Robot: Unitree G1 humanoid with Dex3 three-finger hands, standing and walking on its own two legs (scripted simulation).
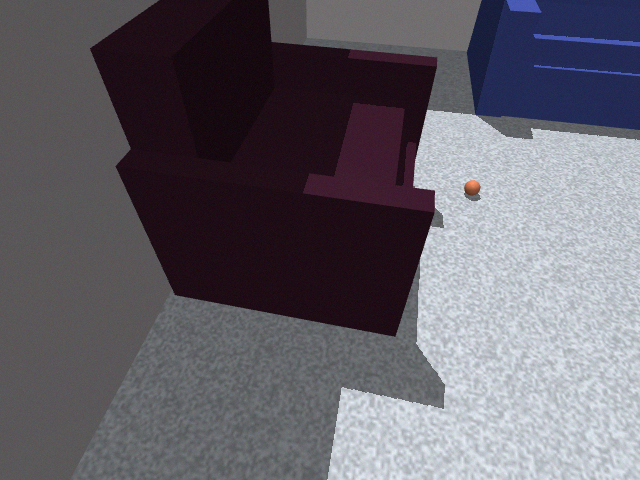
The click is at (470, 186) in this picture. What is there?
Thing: free ball
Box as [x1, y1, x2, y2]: [464, 180, 479, 194]
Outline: 470,180 465,184 464,189 468,194 475,194 479,190 479,184 474,180
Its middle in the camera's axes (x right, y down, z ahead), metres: +0.74 -0.26 +1.88
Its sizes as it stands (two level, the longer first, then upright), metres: 0.072 0.072 0.072
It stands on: the floor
